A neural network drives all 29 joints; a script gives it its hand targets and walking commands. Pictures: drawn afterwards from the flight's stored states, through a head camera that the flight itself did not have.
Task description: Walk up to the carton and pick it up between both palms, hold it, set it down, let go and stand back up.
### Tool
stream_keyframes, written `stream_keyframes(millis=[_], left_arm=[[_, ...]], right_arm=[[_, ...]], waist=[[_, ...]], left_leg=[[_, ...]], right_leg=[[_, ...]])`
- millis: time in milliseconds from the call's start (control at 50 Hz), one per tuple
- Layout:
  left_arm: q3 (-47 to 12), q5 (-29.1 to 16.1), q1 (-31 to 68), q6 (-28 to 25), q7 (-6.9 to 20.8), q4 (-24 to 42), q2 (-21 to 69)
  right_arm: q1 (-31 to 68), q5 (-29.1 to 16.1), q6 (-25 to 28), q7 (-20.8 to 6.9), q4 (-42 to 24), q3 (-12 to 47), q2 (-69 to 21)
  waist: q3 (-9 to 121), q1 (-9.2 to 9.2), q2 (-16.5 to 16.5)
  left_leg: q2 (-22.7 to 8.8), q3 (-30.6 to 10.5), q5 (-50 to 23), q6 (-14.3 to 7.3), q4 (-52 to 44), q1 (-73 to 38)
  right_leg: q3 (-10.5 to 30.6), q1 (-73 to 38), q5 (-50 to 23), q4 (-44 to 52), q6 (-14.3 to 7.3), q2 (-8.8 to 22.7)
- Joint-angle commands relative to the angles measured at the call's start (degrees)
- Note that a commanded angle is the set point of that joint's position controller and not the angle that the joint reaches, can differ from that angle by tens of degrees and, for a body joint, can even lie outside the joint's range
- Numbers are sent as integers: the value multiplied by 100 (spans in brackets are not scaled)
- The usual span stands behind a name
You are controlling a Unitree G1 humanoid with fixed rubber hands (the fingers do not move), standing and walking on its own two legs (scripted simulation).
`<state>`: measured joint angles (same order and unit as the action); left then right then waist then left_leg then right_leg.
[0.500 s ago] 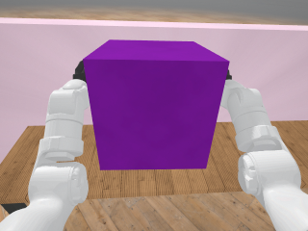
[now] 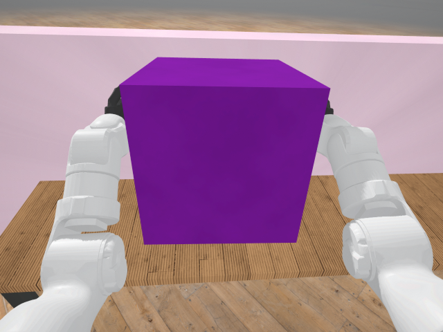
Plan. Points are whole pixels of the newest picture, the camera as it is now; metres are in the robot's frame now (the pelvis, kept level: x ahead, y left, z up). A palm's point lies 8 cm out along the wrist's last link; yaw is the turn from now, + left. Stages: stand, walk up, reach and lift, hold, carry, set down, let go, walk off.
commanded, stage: hold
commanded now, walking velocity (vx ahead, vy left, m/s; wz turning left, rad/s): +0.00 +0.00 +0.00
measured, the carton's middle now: (219, 140) +0.42 +0.00 +0.20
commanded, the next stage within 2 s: set down in 0.64 s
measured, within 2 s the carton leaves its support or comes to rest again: neither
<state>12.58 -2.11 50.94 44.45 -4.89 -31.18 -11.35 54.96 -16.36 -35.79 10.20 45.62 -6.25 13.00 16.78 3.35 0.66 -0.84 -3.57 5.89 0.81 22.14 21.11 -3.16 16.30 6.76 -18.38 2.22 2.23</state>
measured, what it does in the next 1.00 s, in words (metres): stands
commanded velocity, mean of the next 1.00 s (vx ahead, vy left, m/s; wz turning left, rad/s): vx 0.00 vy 0.00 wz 0.00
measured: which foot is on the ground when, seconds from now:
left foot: down 0.00-1.00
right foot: down 0.00-1.00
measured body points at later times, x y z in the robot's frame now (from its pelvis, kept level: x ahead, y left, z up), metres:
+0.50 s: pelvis +0.00 +0.00 +0.00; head -0.08 +0.02 +0.44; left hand +0.40 +0.18 +0.25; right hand +0.40 -0.18 +0.25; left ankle +0.06 +0.12 -0.74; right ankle +0.02 -0.15 -0.74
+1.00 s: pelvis +0.00 +0.00 +0.00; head -0.05 +0.02 +0.45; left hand +0.43 +0.20 +0.27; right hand +0.42 -0.17 +0.27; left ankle +0.06 +0.12 -0.74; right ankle +0.02 -0.15 -0.74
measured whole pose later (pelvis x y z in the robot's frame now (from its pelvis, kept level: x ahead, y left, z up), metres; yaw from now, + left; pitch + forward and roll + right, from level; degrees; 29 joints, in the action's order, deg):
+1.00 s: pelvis +0.00 +0.00 +0.00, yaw +0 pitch +2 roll -1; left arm 23.0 3.4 55.8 32.7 2.0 -36.3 -11.4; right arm 59.6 -13.4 -26.3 11.1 47.3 -9.3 9.8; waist 10.1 3.3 0.7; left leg -0.8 -3.6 6.3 0.8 21.7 17.6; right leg -3.2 12.4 6.7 -17.1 2.2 2.2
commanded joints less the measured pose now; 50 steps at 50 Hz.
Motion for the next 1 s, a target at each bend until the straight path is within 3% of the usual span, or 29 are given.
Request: stream_keyframes(millis=[0,620,640,720,800,900,940,980], left_arm=[[-1984,-561,5000,-542,927,1746,4639],[-1996,-565,5022,-535,928,1760,4639],[-2148,-677,5479,-482,992,2089,4694],[-1977,-661,5465,-595,1025,1744,4616],[-1512,-331,5217,-819,1190,890,4373],[-383,553,4406,-1310,1720,-617,3491],[-315,704,4297,-1582,1872,-809,3414],[-621,587,4457,-1876,1892,-596,3530]], right_arm=[[5711,-1766,299,-873,-2947,2124,-4124],[5712,-1774,293,-867,-2945,2118,-4112],[6366,-1537,242,-769,-3697,1861,-4219],[6308,-1444,265,-718,-3231,1748,-4273],[5966,-968,529,-770,-2009,1333,-4225],[4820,219,1080,-790,-638,201,-3844],[4526,591,1347,-788,-495,22,-3833],[4471,771,1648,-784,-655,91,-3850]], waist=[[2508,-477,-618],[2507,-468,-653],[2783,187,-316],[2469,64,-464],[1765,26,-408],[794,270,-88],[616,381,-106],[777,490,-207]], left_leg=[[170,-1,-497,186,-144,-1940],[170,-4,-526,198,-131,-1956],[407,202,-205,127,-153,-1915],[407,175,41,147,-224,-1721],[326,233,511,138,-423,-1595],[345,426,1296,-45,-780,-1532],[313,477,1473,-77,-916,-1453],[277,488,1299,-9,-915,-1486]], right_leg=[[366,-989,55,299,-324,-874],[371,-965,59,297,-326,-875],[400,-1516,-569,282,-253,-913],[372,-1284,-310,323,-234,-840],[335,-1031,248,456,-244,-739],[207,-1389,998,573,-211,-621],[121,-1665,1023,529,-200,-637],[37,-1823,735,453,-206,-683]])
